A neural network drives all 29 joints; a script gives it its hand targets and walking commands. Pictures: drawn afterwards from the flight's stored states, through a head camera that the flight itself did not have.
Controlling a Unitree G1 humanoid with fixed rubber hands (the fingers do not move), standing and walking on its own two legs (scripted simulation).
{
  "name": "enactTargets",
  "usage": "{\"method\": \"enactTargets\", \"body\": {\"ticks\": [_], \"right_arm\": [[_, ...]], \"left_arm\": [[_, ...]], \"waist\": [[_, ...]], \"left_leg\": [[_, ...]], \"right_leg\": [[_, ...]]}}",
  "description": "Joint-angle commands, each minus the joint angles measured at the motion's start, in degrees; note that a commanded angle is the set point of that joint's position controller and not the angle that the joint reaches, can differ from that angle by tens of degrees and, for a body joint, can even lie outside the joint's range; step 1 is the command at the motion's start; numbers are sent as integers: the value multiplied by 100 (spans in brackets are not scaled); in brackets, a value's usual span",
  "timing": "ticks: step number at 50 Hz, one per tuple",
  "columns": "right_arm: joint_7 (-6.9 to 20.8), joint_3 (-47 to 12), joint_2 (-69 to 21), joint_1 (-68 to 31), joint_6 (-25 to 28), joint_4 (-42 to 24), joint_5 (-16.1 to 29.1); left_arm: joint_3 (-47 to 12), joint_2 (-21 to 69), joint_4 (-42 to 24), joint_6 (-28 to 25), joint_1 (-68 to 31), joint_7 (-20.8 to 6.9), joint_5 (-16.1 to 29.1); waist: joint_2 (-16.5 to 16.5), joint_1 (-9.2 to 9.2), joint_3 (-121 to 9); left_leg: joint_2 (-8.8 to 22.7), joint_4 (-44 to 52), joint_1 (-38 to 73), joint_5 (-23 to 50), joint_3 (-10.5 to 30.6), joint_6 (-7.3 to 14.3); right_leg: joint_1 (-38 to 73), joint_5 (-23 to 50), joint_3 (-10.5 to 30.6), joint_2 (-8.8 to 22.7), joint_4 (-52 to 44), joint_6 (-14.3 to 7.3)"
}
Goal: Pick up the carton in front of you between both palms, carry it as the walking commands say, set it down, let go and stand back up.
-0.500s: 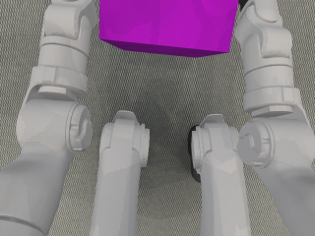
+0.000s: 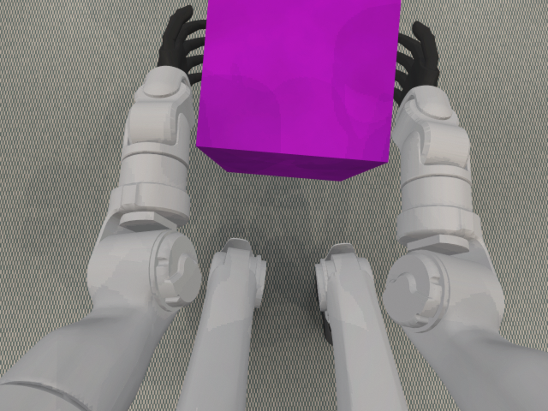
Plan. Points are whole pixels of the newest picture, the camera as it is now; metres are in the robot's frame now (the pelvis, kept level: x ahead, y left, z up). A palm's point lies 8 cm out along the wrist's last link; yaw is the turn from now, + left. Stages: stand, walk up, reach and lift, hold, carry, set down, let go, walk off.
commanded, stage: reach and lift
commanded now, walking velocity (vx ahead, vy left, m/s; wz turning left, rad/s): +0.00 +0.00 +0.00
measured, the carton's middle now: (292, 100) +0.52 +0.02 -0.13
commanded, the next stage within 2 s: none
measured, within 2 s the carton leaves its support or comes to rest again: neither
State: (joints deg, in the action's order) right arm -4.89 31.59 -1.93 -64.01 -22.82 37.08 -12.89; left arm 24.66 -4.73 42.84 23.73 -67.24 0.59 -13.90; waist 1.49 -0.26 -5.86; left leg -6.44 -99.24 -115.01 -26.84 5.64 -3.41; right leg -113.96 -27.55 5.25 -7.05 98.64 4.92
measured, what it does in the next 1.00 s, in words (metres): rises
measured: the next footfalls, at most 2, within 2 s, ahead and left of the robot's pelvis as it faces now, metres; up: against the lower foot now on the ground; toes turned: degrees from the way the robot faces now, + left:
none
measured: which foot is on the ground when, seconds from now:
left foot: down 0.00-1.00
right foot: down 0.00-1.00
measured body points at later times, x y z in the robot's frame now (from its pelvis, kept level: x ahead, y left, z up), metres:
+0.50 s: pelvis +0.05 +0.00 +0.14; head +0.21 +0.01 +0.56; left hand +0.47 +0.16 +0.09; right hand +0.47 -0.14 +0.10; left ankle +0.11 +0.13 -0.46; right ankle +0.12 -0.13 -0.46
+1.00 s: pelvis +0.10 -0.01 +0.26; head +0.13 +0.00 +0.71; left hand +0.42 +0.16 +0.24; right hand +0.43 -0.15 +0.24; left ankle +0.11 +0.13 -0.46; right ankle +0.12 -0.13 -0.46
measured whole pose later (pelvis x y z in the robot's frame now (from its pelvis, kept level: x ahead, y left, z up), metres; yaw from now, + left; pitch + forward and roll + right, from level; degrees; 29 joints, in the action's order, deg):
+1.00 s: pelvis +0.10 -0.01 +0.26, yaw +1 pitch +10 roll +0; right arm -2.9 18.0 -9.3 -18.1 -23.3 28.0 -12.6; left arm 17.2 7.5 28.8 23.9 -18.6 1.2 -12.7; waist 0.4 0.1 -8.2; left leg -3.3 -37.2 -30.3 -16.7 8.0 -1.2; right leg -30.0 -17.2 8.3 -3.6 37.5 0.9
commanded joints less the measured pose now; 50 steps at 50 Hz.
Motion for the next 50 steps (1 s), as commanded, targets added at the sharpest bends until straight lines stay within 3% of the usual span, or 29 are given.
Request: {"method": "enactTargets", "body": {"ticks": [1,7,16,34,43,50], "right_arm": [[1569,-3365,-6064,-4002,-15,174,1131],[1601,-3685,-6289,-3124,30,136,1228],[1580,-3703,-6422,-1928,239,324,1026],[1582,-4230,-6611,148,377,8,841],[1617,-4530,-6537,1278,228,-254,827],[1683,-4868,-6439,1993,-192,-774,955]], "left_arm": [[-2874,6459,-152,-64,-3448,-1467,1191],[-3184,6713,-288,-104,-2649,-1428,1276],[-3077,6850,-127,-344,-1512,-1309,1039],[-3541,7041,-601,-498,365,-1319,945],[-3841,7021,-950,-349,1458,-1310,975],[-4181,6980,-1479,68,2172,-1328,1100]], "waist": [[-378,58,-6984],[-395,38,-6448],[-270,60,-5363],[-172,70,-3981],[-173,58,-3045],[-148,46,-2251]], "left_leg": [[-284,1272,4405,1197,-1094,128],[-309,1744,4814,1482,-974,103],[-298,2692,5507,1479,-726,163],[-127,4768,7709,1846,-336,248],[-15,5963,9128,2581,-145,268],[60,6836,10121,2941,-122,241]], "right_leg": [[3584,1036,-1156,-349,-1127,-245],[4011,1292,-999,-358,-1619,-225],[4748,1269,-756,-332,-2580,-253],[7305,1758,-250,-111,-4727,-368],[8759,2539,-64,31,-5922,-398],[9866,2964,-24,114,-6810,-377]]}}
